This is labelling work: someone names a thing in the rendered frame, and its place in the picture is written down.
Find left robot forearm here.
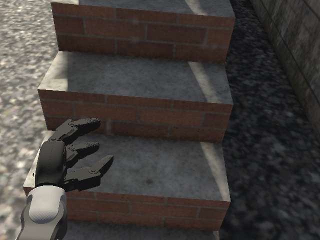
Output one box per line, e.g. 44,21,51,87
15,185,68,240

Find robot left hand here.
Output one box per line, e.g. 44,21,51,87
33,118,114,192

